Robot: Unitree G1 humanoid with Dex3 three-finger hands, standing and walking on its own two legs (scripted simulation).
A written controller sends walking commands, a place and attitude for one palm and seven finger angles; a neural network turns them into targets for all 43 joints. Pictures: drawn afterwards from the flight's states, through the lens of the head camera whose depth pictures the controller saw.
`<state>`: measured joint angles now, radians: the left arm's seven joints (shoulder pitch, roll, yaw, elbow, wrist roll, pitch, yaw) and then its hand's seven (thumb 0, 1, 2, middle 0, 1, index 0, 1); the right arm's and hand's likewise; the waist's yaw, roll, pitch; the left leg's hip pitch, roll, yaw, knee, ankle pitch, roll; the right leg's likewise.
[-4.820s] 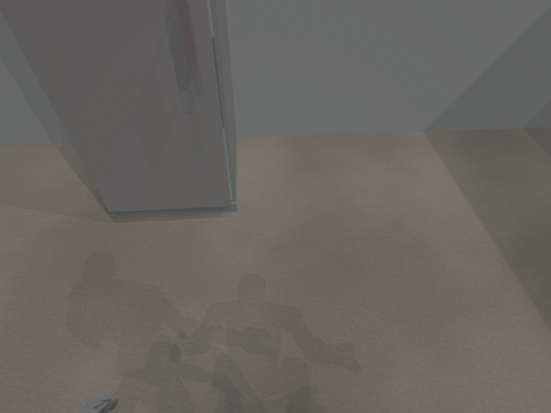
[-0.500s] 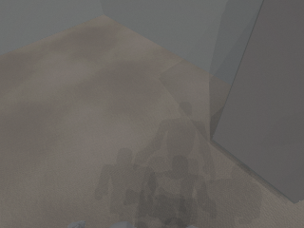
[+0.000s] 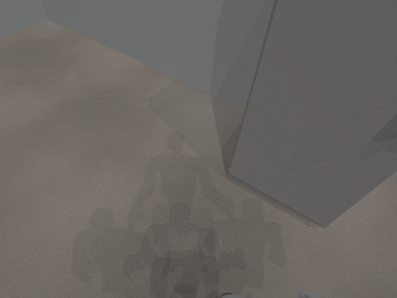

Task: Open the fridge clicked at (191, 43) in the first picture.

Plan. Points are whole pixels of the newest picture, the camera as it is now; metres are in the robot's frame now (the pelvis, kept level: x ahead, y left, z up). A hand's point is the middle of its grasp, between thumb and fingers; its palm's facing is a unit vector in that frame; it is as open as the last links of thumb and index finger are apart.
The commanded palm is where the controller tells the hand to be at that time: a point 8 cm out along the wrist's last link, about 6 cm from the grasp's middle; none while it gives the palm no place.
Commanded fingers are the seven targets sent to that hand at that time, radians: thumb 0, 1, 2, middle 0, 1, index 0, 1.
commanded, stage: turn to face it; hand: right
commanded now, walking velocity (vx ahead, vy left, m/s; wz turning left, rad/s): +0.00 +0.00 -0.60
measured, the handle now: out of the picture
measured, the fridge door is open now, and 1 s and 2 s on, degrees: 0 0 0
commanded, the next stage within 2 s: take the last steps up to it in 0.78 s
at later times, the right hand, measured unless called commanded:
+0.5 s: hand out of the picture -0.03 -0.28 -0.17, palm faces +0.31 +0.91 -0.26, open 7.4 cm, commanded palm none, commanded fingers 0.00 -0.90 -0.90 0.20 0.30 0.20 0.30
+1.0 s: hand out of the picture -0.01 -0.22 -0.14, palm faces +0.45 +0.86 -0.25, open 7.4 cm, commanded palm none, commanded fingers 0.00 -0.90 -0.90 0.20 0.30 0.20 0.30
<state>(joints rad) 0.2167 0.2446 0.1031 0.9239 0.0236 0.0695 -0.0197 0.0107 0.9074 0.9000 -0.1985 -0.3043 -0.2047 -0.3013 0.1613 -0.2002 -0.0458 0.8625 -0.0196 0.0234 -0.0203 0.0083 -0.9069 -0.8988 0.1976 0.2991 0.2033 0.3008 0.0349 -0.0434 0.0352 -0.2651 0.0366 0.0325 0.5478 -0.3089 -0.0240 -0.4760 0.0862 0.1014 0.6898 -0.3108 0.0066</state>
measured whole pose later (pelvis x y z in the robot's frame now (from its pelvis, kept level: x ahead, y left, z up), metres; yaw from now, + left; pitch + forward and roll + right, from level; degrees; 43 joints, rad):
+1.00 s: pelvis +0.00 -0.02 +0.01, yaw -27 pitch -1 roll -1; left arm 0.23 0.23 0.07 1.00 0.03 0.07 -0.02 0.01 0.91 0.90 -0.20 -0.30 -0.20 -0.30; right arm 0.22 -0.15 -0.02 0.94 -0.03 -0.01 -0.02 0.01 -0.90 -0.90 0.20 0.30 0.21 0.30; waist 0.02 -0.05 0.05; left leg -0.20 0.07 0.13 0.49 -0.27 0.01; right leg -0.43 -0.01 0.01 1.07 -0.40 0.04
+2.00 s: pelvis +0.20 -0.18 +0.00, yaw -29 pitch -1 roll +1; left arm 0.35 0.13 0.04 1.11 0.02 -0.01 0.02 0.01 0.91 0.90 -0.20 -0.30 -0.20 -0.30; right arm 0.15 -0.14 -0.05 1.02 -0.01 -0.06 -0.04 -0.02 -0.94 -0.90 0.20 0.30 0.21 0.30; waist 0.04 -0.03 0.07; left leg -0.28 0.00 0.16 0.51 -0.22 0.06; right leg -0.43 -0.09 -0.04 1.10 -0.40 0.01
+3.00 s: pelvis +0.15 -0.13 +0.01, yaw -27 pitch -2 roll +0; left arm 0.29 0.14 0.01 1.16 0.01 0.01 0.03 0.01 0.91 0.90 -0.19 -0.30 -0.20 -0.30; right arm 0.26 -0.14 -0.01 1.14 -0.01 0.01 -0.03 0.02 -0.93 -0.90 0.20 0.30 0.20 0.30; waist 0.00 0.00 0.05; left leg -0.19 0.01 0.07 0.46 -0.23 0.02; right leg -0.19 -0.06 -0.02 0.44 -0.22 0.04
